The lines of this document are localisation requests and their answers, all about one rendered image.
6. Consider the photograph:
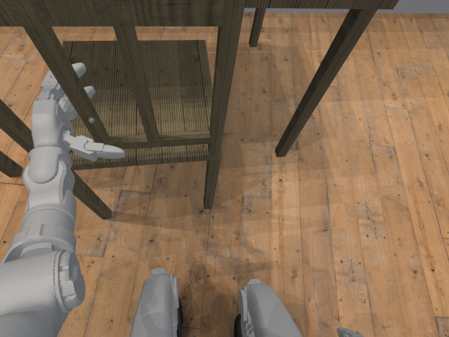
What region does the chair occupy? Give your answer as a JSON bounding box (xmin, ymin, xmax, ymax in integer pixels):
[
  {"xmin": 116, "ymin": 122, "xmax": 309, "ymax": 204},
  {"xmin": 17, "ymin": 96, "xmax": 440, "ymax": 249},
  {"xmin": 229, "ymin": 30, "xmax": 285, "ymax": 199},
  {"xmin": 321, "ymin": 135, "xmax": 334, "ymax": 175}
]
[{"xmin": 0, "ymin": 0, "xmax": 246, "ymax": 220}]

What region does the robot left hand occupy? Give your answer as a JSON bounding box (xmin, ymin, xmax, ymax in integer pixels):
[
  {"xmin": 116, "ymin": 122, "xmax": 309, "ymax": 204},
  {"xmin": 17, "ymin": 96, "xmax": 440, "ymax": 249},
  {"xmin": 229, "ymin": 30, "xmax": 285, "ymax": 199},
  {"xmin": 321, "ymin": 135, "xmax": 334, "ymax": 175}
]
[{"xmin": 31, "ymin": 62, "xmax": 126, "ymax": 161}]

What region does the robot right shin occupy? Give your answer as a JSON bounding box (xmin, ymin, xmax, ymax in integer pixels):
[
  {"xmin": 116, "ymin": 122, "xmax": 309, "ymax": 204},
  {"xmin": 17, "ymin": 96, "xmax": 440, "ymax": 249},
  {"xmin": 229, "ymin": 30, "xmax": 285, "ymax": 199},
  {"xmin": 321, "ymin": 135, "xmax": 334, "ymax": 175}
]
[{"xmin": 241, "ymin": 279, "xmax": 261, "ymax": 337}]

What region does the left robot thigh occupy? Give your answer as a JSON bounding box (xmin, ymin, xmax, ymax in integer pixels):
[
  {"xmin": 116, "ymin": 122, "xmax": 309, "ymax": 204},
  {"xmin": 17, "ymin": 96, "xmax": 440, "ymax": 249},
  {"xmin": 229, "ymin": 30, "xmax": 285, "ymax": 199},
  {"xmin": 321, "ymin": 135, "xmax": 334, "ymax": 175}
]
[{"xmin": 129, "ymin": 273, "xmax": 179, "ymax": 337}]

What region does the left robot forearm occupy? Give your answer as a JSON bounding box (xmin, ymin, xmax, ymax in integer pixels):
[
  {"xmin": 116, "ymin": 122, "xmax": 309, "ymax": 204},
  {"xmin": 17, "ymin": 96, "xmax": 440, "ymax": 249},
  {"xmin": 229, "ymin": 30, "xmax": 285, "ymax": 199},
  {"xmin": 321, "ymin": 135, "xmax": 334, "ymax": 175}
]
[{"xmin": 0, "ymin": 146, "xmax": 76, "ymax": 266}]

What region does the left robot upper arm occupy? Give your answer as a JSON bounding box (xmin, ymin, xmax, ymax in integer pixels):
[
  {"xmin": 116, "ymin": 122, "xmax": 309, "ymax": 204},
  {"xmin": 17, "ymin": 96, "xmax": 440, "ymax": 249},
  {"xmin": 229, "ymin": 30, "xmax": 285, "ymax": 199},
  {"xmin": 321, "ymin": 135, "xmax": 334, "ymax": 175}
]
[{"xmin": 0, "ymin": 249, "xmax": 86, "ymax": 337}]

